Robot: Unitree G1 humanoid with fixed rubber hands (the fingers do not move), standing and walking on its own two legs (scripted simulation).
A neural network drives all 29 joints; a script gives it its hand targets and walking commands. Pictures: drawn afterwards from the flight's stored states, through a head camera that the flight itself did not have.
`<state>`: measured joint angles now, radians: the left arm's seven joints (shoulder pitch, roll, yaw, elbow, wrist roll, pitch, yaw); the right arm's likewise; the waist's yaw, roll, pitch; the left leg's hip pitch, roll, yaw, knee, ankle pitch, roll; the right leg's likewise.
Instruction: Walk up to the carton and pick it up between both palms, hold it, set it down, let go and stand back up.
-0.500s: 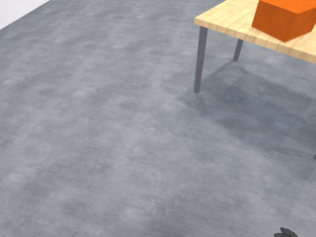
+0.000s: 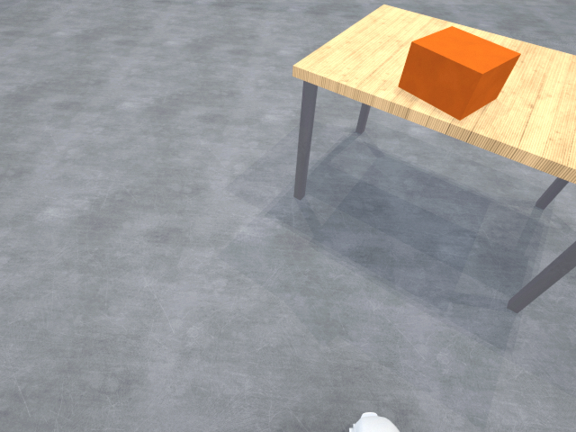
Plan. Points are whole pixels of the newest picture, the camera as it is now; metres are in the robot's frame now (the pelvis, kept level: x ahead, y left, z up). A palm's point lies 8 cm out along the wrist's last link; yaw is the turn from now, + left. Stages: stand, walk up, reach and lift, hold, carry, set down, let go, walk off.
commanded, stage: walk up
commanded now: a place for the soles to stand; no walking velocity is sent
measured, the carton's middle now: (455, 71) +1.11 -0.50 -0.04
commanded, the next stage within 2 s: none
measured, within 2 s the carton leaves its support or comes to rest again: neither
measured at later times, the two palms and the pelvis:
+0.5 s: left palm (137, 334) +0.31 +0.28 -0.14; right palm (512, 382) +0.22 -0.33 -0.10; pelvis +0.20 -0.01 -0.02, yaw -9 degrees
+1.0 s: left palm (199, 242) +0.51 +0.21 -0.15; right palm (501, 303) +0.38 -0.39 -0.13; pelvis +0.39 -0.07 -0.04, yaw -15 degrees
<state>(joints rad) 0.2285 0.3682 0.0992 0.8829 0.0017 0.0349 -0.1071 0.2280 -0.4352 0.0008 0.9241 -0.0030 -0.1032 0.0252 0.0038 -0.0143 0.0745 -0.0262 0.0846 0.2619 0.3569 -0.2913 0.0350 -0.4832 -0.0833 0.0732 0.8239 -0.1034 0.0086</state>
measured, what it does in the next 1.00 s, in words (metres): walks ahead, turning right: right foot, then left foot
